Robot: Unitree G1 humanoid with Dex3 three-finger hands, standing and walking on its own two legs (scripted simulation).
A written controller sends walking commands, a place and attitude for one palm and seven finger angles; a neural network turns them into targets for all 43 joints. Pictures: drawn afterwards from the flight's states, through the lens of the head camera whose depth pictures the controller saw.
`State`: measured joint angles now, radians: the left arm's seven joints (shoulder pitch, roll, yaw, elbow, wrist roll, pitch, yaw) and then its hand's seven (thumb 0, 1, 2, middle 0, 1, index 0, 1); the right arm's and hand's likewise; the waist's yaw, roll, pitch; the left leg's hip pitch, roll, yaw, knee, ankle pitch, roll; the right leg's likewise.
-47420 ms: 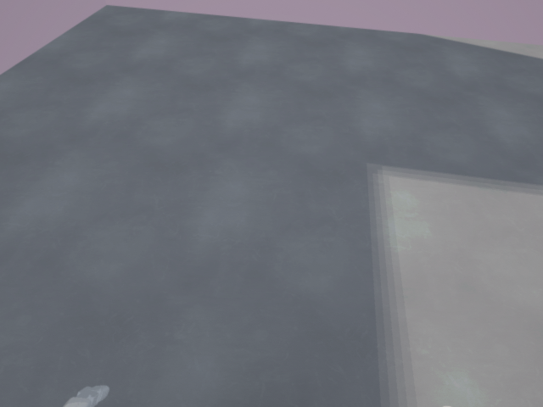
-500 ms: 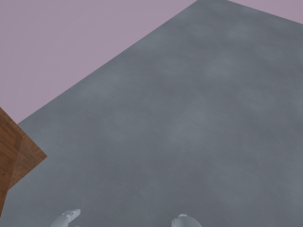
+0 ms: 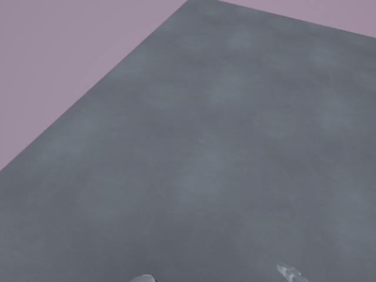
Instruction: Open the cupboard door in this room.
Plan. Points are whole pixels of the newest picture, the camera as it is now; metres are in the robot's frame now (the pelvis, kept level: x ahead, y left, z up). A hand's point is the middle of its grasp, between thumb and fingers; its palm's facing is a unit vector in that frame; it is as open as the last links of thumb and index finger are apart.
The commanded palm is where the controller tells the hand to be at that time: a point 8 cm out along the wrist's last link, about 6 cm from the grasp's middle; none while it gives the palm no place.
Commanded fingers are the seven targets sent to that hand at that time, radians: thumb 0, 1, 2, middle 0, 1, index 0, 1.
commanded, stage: walk to a spot facing it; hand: left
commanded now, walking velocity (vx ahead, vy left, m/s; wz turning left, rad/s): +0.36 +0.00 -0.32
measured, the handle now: out of the picture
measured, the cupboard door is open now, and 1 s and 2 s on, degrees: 45 45 45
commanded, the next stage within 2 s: turn to face it in 0.72 s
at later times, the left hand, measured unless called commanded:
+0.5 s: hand (160, 194) +0.36 +0.10 -0.15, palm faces -0.17 -0.96 -0.21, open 7.3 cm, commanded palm none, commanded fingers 0.00 0.90 0.90 -0.20 -0.30 -0.20 -0.30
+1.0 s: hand (161, 167) +0.47 +0.11 -0.17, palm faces -0.04 -0.99 -0.16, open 7.3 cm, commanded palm none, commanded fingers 0.00 0.90 0.90 -0.20 -0.30 -0.20 -0.30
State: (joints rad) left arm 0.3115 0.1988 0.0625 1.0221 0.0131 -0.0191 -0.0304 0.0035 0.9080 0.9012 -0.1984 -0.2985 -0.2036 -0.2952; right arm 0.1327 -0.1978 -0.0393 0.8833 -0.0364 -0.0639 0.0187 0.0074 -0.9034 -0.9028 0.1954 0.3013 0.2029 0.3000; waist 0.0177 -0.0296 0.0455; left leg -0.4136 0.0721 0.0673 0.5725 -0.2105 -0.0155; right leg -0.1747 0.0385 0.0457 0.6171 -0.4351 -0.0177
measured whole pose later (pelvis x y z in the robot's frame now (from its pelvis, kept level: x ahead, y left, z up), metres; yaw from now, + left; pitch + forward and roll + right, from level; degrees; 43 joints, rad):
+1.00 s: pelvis +0.43 -0.06 +0.01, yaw -5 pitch +0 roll -2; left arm 0.24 0.19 0.05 1.06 0.02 -0.01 0.00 0.01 0.92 0.90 -0.19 -0.30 -0.20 -0.29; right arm 0.19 -0.16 -0.03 0.99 -0.03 -0.05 -0.02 0.00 -0.91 -0.90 0.20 0.30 0.20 0.30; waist 0.01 -0.03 0.07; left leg -0.35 0.01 0.06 0.52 -0.18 0.05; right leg -0.44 -0.05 -0.05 1.10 -0.41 0.03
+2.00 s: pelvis +0.57 -0.17 +0.00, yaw +32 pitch +1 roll +2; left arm 0.19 0.23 0.05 0.85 0.02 0.02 0.01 0.00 0.91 0.90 -0.19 -0.30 -0.20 -0.29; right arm 0.15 -0.26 -0.08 0.90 -0.02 0.09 0.03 0.01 -0.90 -0.90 0.20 0.30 0.21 0.30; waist 0.00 0.03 0.08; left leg -0.52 -0.02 -0.04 1.02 -0.47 -0.04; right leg -0.30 -0.08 -0.08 0.62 -0.33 0.01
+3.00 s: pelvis +0.63 -0.19 +0.00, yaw +68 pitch +1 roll +0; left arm 0.18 0.26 0.07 0.91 0.01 0.07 0.01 0.01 0.91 0.90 -0.20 -0.30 -0.20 -0.29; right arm 0.13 -0.22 -0.05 0.88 -0.03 0.04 0.01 0.01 -0.90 -0.90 0.20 0.30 0.20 0.30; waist 0.00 -0.07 0.11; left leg -0.32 -0.01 0.01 0.59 -0.30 0.01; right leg -0.46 -0.10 -0.06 1.05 -0.50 0.08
